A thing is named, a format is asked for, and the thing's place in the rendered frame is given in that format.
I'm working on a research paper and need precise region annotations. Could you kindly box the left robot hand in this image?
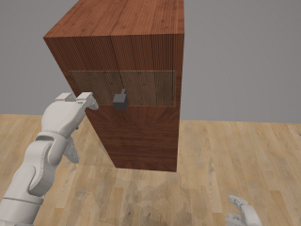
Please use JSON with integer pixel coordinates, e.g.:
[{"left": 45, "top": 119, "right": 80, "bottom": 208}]
[{"left": 41, "top": 92, "right": 99, "bottom": 164}]

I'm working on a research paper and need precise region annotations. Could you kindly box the cabinet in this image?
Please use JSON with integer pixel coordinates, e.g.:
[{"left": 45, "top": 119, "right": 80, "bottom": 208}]
[{"left": 43, "top": 0, "right": 184, "bottom": 172}]

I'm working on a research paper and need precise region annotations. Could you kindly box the drawer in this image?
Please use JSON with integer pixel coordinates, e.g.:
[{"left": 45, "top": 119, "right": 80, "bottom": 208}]
[{"left": 69, "top": 70, "right": 176, "bottom": 106}]

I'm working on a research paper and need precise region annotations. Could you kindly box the left robot forearm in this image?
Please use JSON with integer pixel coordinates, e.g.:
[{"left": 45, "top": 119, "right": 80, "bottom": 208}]
[{"left": 0, "top": 131, "right": 68, "bottom": 226}]

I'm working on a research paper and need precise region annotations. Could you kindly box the right robot hand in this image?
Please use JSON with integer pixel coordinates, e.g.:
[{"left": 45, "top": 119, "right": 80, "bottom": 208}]
[{"left": 226, "top": 195, "right": 262, "bottom": 226}]

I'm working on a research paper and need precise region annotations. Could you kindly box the handle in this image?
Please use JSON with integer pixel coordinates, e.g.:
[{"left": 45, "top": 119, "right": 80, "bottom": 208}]
[{"left": 112, "top": 89, "right": 129, "bottom": 110}]

